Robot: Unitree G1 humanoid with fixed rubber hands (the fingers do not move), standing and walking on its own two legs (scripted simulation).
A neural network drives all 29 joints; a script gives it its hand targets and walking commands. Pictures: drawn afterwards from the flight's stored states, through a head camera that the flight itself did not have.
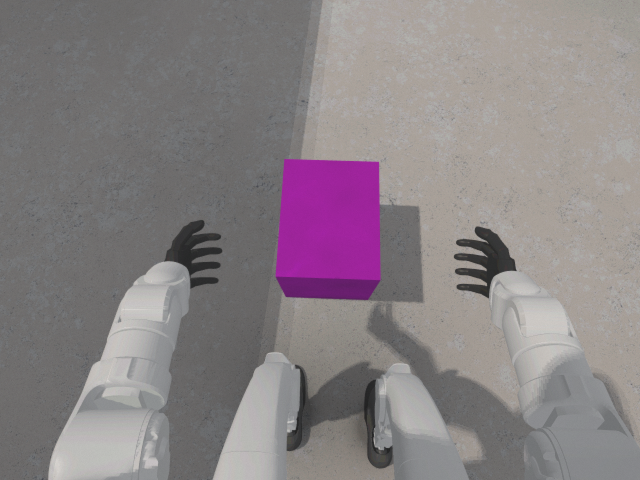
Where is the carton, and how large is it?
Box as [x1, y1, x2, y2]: [276, 159, 380, 299]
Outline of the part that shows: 284,159 276,263 276,278 285,295 299,297 367,299 380,279 378,162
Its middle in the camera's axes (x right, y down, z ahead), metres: +0.02 -0.02 +1.03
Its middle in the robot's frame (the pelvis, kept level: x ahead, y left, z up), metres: +0.58 +0.02 -0.56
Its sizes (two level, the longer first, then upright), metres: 0.298 0.234 0.254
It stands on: the floor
